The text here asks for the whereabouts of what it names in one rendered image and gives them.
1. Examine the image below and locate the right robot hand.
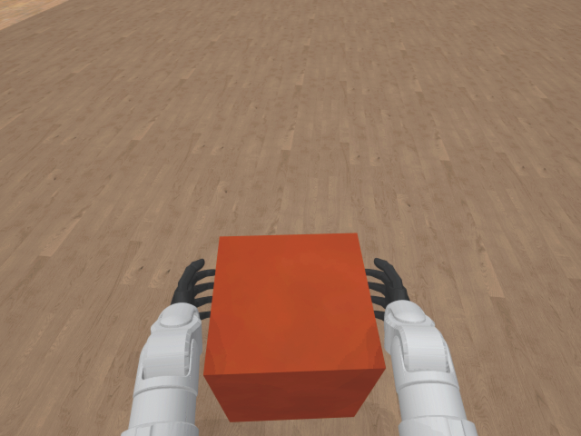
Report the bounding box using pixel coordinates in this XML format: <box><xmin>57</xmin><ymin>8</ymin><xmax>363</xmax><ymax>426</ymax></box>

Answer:
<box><xmin>365</xmin><ymin>258</ymin><xmax>410</xmax><ymax>321</ymax></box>

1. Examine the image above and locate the right robot forearm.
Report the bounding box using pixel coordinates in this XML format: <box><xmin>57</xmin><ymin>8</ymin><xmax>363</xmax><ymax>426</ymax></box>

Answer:
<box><xmin>384</xmin><ymin>300</ymin><xmax>478</xmax><ymax>436</ymax></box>

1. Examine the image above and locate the left robot hand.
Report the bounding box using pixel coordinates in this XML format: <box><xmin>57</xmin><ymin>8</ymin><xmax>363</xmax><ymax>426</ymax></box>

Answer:
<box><xmin>171</xmin><ymin>259</ymin><xmax>215</xmax><ymax>320</ymax></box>

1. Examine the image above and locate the left robot forearm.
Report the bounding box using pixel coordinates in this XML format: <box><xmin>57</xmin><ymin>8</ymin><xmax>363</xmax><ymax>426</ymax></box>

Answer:
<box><xmin>121</xmin><ymin>302</ymin><xmax>202</xmax><ymax>436</ymax></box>

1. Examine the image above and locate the carton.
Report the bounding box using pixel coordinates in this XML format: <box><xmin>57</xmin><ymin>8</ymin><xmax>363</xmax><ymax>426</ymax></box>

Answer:
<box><xmin>203</xmin><ymin>233</ymin><xmax>386</xmax><ymax>422</ymax></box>

